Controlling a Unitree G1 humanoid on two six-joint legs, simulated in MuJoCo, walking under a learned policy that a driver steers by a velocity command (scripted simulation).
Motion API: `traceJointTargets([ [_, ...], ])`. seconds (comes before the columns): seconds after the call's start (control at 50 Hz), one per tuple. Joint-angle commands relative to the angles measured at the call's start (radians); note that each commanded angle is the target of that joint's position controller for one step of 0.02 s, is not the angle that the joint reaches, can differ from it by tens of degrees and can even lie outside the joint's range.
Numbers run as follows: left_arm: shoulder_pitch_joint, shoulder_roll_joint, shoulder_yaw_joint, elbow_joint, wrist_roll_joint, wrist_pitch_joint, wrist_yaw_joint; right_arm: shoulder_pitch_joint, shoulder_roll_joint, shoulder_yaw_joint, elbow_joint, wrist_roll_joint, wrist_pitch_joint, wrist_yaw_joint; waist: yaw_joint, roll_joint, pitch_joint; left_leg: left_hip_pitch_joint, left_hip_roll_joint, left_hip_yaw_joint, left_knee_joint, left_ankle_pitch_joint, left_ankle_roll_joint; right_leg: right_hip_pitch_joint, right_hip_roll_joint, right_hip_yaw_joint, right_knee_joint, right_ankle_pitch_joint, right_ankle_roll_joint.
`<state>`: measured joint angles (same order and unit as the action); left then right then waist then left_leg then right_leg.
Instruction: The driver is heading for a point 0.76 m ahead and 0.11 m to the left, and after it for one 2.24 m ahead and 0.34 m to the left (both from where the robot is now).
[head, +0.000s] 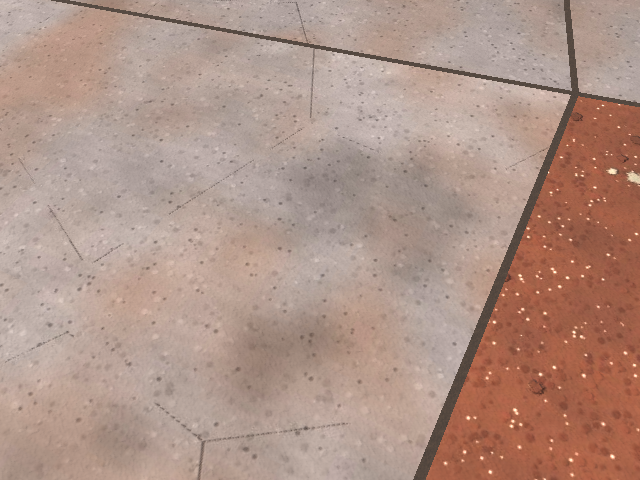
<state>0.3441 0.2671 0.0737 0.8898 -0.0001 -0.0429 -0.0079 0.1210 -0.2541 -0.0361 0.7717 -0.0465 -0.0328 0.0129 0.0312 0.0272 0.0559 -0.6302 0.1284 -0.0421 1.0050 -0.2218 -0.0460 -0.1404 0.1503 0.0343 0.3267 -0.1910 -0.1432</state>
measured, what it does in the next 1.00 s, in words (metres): walks ahead, turning left: left foot, then right foot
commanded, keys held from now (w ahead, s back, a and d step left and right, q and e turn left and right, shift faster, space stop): w+e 0.10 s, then e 0.02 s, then no key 0.02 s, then q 0.86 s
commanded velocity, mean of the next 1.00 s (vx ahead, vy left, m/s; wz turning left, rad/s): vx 0.17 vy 0.00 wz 0.17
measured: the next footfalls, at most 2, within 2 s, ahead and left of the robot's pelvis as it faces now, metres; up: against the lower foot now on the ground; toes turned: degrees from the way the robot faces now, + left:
left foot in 0.26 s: +0.33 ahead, +0.12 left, +0.00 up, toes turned -6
right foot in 0.76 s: +0.27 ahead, -0.06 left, +0.00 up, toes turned +12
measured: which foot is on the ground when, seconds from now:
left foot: up 0.00-0.24, down 0.26-0.76, up 0.78-1.00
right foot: down 0.00-0.26, up 0.28-0.74, down 0.76-1.00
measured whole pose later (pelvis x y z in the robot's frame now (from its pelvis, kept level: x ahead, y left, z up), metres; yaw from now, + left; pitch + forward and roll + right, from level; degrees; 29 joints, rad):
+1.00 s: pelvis +0.21 +0.02 +0.00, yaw +16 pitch +0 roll +1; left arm 0.21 0.25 0.03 0.77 0.03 0.00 0.05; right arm 0.21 -0.32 -0.10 0.81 -0.02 0.08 0.03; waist 0.00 0.05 0.04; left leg -0.46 -0.05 -0.05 1.04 -0.42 -0.06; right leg -0.19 -0.01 -0.07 0.41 -0.22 -0.05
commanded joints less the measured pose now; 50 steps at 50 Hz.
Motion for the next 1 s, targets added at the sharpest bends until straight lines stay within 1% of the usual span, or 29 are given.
traceJointTargets([
  [0.02, 0.048, 0.146, 0.032, -0.051, -0.001, -0.016, 0.003, -0.049, -0.069, -0.012, -0.071, 0.002, 0.004, 0.003, 0.006, -0.068, -0.017, -0.043, -0.028, 0.043, -0.122, 0.118, -0.019, 0.018, -0.243, 0.234, -0.116, 0.334, -0.107],
  [0.1, 0.118, 0.153, 0.033, -0.045, 0.005, -0.012, 0.009, -0.171, -0.070, -0.003, -0.116, 0.010, -0.005, 0.010, 0.058, -0.087, -0.019, -0.061, -0.067, 0.040, -0.275, 0.194, -0.010, 0.111, -0.247, 0.267, -0.071, 0.382, -0.091],
  [0.16, 0.130, 0.149, 0.028, -0.038, 0.013, -0.004, 0.020, -0.183, -0.065, 0.006, -0.127, 0.015, -0.022, 0.007, 0.059, -0.097, -0.018, 0.019, -0.117, 0.066, -0.393, 0.197, 0.021, 0.146, -0.243, 0.234, 0.021, 0.632, -0.053],
  [0.2, 0.109, 0.136, 0.019, -0.035, 0.015, -0.011, 0.028, -0.081, -0.084, 0.000, -0.091, 0.011, -0.037, 0.002, 0.021, -0.120, -0.052, 0.198, -0.148, 0.069, -0.465, 0.202, 0.067, 0.135, -0.245, 0.224, 0.081, 0.748, 0.000],
  [0.22, 0.093, 0.142, 0.018, -0.033, 0.015, -0.018, 0.031, 0.013, -0.104, -0.009, -0.056, 0.008, -0.045, -0.004, -0.018, -0.126, -0.084, 0.296, -0.167, 0.073, -0.497, 0.209, 0.092, 0.147, -0.240, 0.222, 0.153, 0.826, 0.020],
  [0.24, 0.062, 0.152, 0.018, -0.032, 0.006, -0.025, 0.029, 0.132, -0.115, -0.014, -0.018, 0.005, -0.059, -0.011, -0.090, -0.101, -0.124, 0.427, -0.155, 0.075, -0.595, 0.325, 0.116, 0.139, -0.201, 0.182, 0.294, 0.814, 0.041],
  [0.26, 0.069, 0.123, 0.008, -0.054, 0.001, -0.033, 0.027, 0.253, -0.163, -0.022, 0.008, -0.003, -0.073, -0.020, -0.124, -0.036, -0.224, 0.652, -0.004, -0.053, -0.545, 0.615, 0.150, 0.015, -0.147, 0.153, 0.502, 0.514, 0.063],
  [0.28, 0.279, 0.021, -0.008, -0.032, -0.042, -0.024, 0.032, 0.294, -0.246, -0.042, 0.016, -0.005, -0.065, -0.016, -0.048, 0.231, -0.390, 0.931, 0.320, -0.425, -0.461, 1.177, 0.362, -0.224, 0.020, 0.070, 0.876, -0.346, 0.111],
  [0.3, 0.293, 0.105, 0.001, -0.001, -0.007, -0.013, 0.039, 0.298, -0.203, -0.042, 0.022, 0.044, -0.046, -0.005, -0.054, 0.134, -0.433, 0.882, 0.308, -0.543, -0.532, 1.147, 0.405, -0.277, 0.015, 0.109, 0.966, -0.392, 0.109],
  [0.32, 0.190, 0.115, 0.003, -0.007, 0.017, -0.005, 0.035, 0.185, -0.140, -0.027, 0.006, 0.058, -0.040, -0.003, -0.028, 0.048, -0.291, 0.756, 0.238, -0.425, -0.572, 0.986, 0.377, -0.311, -0.047, 0.105, 0.975, -0.308, 0.120],
  [0.34, 0.094, 0.110, -0.003, -0.029, 0.033, -0.003, 0.029, 0.112, -0.081, -0.010, -0.003, 0.054, -0.036, -0.003, -0.028, 0.010, -0.198, 0.660, 0.172, -0.338, -0.604, 0.898, 0.339, -0.339, -0.084, 0.074, 0.919, -0.267, 0.127],
  [0.36, 0.032, 0.105, -0.004, -0.049, 0.037, 0.006, 0.023, 0.098, -0.073, -0.006, 0.002, 0.052, -0.033, -0.006, -0.023, 0.020, -0.148, 0.600, 0.122, -0.281, -0.633, 0.877, 0.309, -0.346, -0.113, 0.057, 0.877, -0.243, 0.134],
  [0.38, 0.026, 0.098, -0.006, -0.057, 0.043, 0.021, 0.017, 0.102, -0.088, -0.009, 0.015, 0.055, -0.028, -0.009, -0.007, 0.046, -0.133, 0.536, 0.082, -0.243, -0.656, 0.846, 0.288, -0.308, -0.124, 0.043, 0.836, -0.221, 0.143],
  [0.42, 0.040, 0.074, -0.014, -0.057, 0.037, 0.042, 0.016, 0.116, -0.121, -0.022, 0.027, 0.047, -0.022, -0.006, 0.012, 0.059, -0.152, 0.473, 0.047, -0.212, -0.667, 0.826, 0.276, -0.248, -0.115, 0.019, 0.785, -0.211, 0.159],
  [0.46, 0.024, 0.065, -0.019, -0.063, 0.031, 0.056, 0.022, 0.118, -0.145, -0.034, 0.028, 0.040, -0.012, -0.004, 0.017, 0.065, -0.163, 0.431, 0.032, -0.213, -0.684, 0.702, 0.278, -0.241, -0.115, 0.006, 0.724, -0.218, 0.173],
  [0.56, -0.112, 0.075, -0.022, -0.105, 0.028, 0.085, 0.037, 0.139, -0.162, -0.057, 0.017, 0.028, 0.038, -0.008, -0.027, 0.107, -0.115, 0.327, 0.003, -0.330, -0.778, -0.013, 0.265, -0.263, -0.120, 0.006, 0.581, -0.210, 0.174],
  [0.6, -0.146, 0.074, -0.025, -0.116, 0.023, 0.083, 0.041, 0.138, -0.166, -0.066, 0.012, 0.025, 0.053, -0.008, -0.040, 0.115, -0.092, 0.308, -0.002, -0.375, -0.793, -0.133, 0.258, -0.255, -0.113, 0.008, 0.527, -0.206, 0.172],
  [0.68, -0.136, 0.065, -0.033, -0.123, 0.005, 0.064, 0.056, 0.129, -0.166, -0.078, 0.007, 0.021, 0.072, -0.005, -0.045, 0.118, -0.086, 0.309, -0.009, -0.444, -0.771, -0.097, 0.236, -0.174, -0.082, 0.012, 0.372, -0.225, 0.146],
  [0.72, -0.068, 0.063, -0.034, -0.111, -0.002, 0.049, 0.065, 0.101, -0.164, -0.081, 0.002, 0.028, 0.082, -0.005, -0.010, 0.118, -0.083, 0.284, -0.033, -0.464, -0.742, -0.082, 0.195, -0.065, -0.066, 0.010, 0.178, -0.175, 0.118],
  [0.74, -0.028, 0.078, -0.029, -0.104, 0.002, 0.040, 0.071, 0.091, -0.155, -0.079, -0.004, 0.038, 0.083, -0.008, 0.011, 0.098, -0.077, 0.236, -0.071, -0.445, -0.715, -0.145, 0.148, 0.018, -0.087, 0.026, 0.033, -0.128, 0.101],
  [0.76, -0.038, 0.156, -0.012, -0.116, 0.016, 0.035, 0.080, 0.122, -0.107, -0.067, -0.014, 0.049, 0.082, -0.011, -0.016, -0.046, -0.075, 0.165, -0.155, -0.353, -0.576, -0.275, 0.088, 0.066, -0.260, 0.202, -0.110, -0.232, 0.062],
  [0.78, -0.130, 0.245, 0.007, -0.156, 0.027, 0.038, 0.080, 0.121, -0.082, -0.066, -0.034, 0.062, 0.075, -0.016, -0.036, -0.263, -0.048, 0.033, -0.329, -0.093, -0.305, -0.304, 0.050, 0.021, -0.506, 0.489, -0.204, -0.269, -0.040],
  [0.8, -0.173, 0.208, 0.002, -0.160, 0.039, 0.042, 0.073, 0.118, -0.165, -0.084, -0.015, 0.017, 0.071, -0.020, -0.050, -0.146, -0.021, 0.076, -0.243, -0.071, -0.094, -0.302, 0.038, -0.104, -0.536, 0.431, -0.157, -0.079, -0.094],
  [0.82, -0.206, 0.137, -0.017, -0.174, 0.032, 0.039, 0.069, 0.141, -0.168, -0.091, 0.000, 0.017, 0.072, -0.014, -0.082, -0.095, -0.032, 0.132, -0.233, -0.072, 0.005, -0.260, 0.039, -0.137, -0.478, 0.337, -0.116, 0.070, -0.087],
  [0.84, -0.237, 0.103, -0.026, -0.179, 0.026, 0.037, 0.065, 0.172, -0.154, -0.089, 0.017, 0.015, 0.079, -0.010, -0.105, -0.086, -0.029, 0.137, -0.226, -0.060, 0.082, -0.213, 0.033, -0.132, -0.416, 0.230, -0.088, 0.165, -0.060],
  [0.88, -0.235, 0.097, -0.029, -0.194, 0.024, 0.035, 0.066, 0.194, -0.144, -0.086, 0.028, 0.015, 0.096, 0.002, -0.095, -0.153, -0.049, 0.092, -0.217, -0.026, 0.174, -0.183, 0.013, -0.050, -0.358, 0.117, -0.046, 0.304, -0.042],
  [0.9, -0.204, 0.099, -0.028, -0.190, 0.026, 0.036, 0.063, 0.170, -0.141, -0.082, 0.019, 0.020, 0.101, 0.007, -0.075, -0.156, -0.052, 0.072, -0.208, -0.014, 0.162, -0.181, 0.001, -0.010, -0.353, 0.091, -0.029, 0.361, -0.045],
  [0.96, -0.099, 0.128, -0.013, -0.163, 0.025, 0.039, 0.061, 0.082, -0.123, -0.068, -0.019, 0.029, 0.109, 0.020, -0.011, -0.164, -0.064, 0.027, -0.185, 0.004, 0.057, -0.197, -0.024, 0.133, -0.386, 0.079, 0.007, 0.458, -0.066],
  [1.0, -0.072, 0.148, -0.003, -0.155, 0.027, 0.040, 0.057, 0.054, -0.116, -0.061, -0.035, 0.033, 0.113, 0.026, 0.007, -0.180, -0.076, 0.052, -0.172, 0.019, -0.018, -0.224, -0.025, 0.167, -0.410, 0.069, 0.022, 0.476, -0.073],
])
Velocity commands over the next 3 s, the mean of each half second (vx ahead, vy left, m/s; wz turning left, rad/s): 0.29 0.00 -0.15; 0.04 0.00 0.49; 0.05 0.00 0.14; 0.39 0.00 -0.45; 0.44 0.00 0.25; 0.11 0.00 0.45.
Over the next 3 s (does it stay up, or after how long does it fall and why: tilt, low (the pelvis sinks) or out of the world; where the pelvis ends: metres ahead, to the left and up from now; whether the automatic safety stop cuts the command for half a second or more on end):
stays up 0.79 -0.03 -0.01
